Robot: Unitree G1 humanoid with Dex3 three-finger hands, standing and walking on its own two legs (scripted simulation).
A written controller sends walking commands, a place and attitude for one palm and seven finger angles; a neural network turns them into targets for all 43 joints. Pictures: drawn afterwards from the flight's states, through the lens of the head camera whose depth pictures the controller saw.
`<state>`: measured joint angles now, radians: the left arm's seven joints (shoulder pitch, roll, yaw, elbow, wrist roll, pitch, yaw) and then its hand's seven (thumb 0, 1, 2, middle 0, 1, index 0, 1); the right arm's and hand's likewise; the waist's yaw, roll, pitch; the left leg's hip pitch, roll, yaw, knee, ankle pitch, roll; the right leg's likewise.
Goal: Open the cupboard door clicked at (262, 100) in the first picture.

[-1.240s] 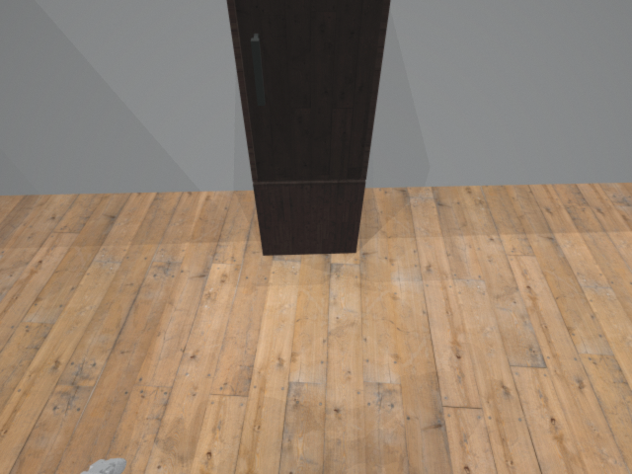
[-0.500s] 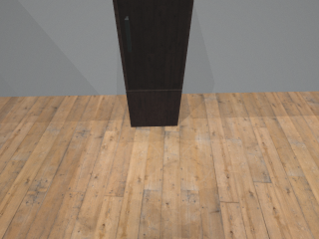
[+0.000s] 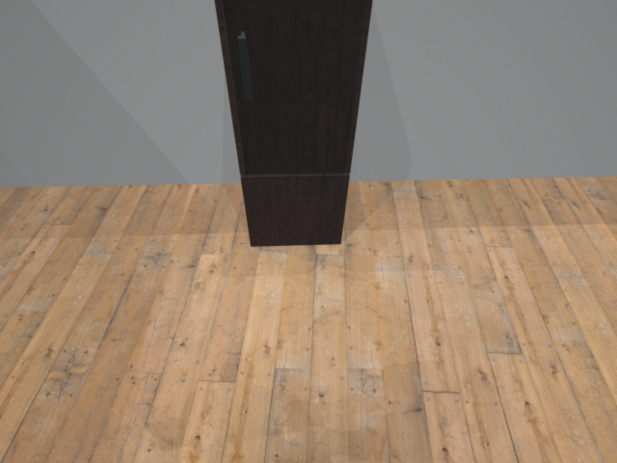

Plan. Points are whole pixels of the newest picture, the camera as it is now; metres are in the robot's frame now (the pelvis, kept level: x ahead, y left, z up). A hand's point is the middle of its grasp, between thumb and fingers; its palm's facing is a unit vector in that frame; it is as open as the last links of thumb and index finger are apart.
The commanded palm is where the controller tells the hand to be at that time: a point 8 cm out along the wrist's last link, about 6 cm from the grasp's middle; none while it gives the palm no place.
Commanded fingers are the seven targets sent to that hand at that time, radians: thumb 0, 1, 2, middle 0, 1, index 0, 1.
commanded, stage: look at it before walking up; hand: left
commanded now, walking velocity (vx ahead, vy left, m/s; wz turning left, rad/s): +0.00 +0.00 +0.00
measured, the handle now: (245, 67) +1.04 +0.23 +0.03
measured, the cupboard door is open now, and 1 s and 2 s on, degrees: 0 0 0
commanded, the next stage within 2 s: walk to a spot facing it in 0.20 s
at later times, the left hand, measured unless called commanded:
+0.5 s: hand out of the picture +0.06 +0.22 -0.17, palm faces -0.04 -0.96 -0.28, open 7.3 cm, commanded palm none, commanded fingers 0.00 0.90 0.90 -0.20 -0.30 -0.20 -0.30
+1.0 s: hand (168, 455) +0.17 +0.23 -0.20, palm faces -0.18 -0.97 -0.15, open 7.3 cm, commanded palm none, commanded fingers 0.00 0.90 0.90 -0.20 -0.30 -0.20 -0.30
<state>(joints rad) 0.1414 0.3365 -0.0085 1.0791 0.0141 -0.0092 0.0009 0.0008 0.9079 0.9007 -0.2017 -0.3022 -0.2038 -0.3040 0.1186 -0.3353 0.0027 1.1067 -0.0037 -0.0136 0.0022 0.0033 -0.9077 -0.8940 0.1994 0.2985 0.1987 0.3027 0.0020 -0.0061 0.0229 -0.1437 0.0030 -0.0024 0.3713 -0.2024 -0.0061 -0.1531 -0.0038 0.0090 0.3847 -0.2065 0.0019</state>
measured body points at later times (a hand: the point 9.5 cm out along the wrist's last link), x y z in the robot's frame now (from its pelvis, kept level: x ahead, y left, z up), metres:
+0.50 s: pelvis +0.02 +0.00 -0.01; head +0.02 +0.00 +0.44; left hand +0.06 +0.27 -0.15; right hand +0.07 -0.27 -0.15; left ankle +0.00 +0.12 -0.75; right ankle +0.00 -0.12 -0.75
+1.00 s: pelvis +0.16 +0.04 -0.02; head +0.19 +0.07 +0.43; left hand +0.18 +0.28 -0.18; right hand +0.19 -0.20 -0.14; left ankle +0.16 +0.13 -0.75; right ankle +0.07 -0.07 -0.65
